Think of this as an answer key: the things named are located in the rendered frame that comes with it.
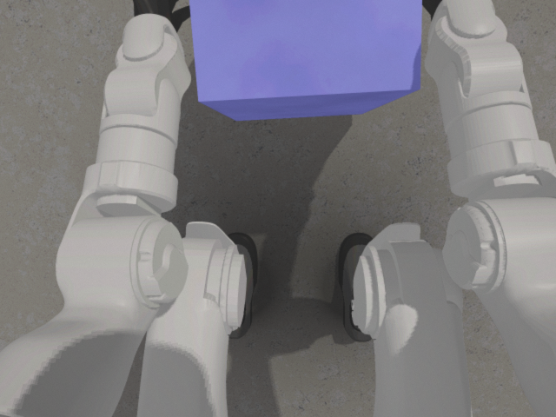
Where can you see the robot right forearm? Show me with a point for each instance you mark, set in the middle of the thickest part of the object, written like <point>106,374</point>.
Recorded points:
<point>486,109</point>

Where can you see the robot left foot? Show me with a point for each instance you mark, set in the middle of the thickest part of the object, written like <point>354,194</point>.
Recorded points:
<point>246,247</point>

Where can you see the carton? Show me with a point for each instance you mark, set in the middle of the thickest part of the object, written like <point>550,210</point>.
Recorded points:
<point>274,59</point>

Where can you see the robot left hand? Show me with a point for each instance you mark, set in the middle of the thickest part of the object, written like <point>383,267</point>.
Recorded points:
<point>163,8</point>

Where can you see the right robot upper arm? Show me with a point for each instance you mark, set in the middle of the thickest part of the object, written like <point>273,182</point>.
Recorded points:
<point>505,251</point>

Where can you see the left robot upper arm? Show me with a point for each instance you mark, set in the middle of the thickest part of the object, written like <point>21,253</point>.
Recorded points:
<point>114,274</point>

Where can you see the robot right hand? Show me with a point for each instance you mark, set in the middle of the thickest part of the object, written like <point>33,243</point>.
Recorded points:
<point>431,6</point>

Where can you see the right robot thigh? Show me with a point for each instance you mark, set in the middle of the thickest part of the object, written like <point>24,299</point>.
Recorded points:
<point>420,356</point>

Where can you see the robot left forearm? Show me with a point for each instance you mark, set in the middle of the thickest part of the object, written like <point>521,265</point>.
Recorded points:
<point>134,170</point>

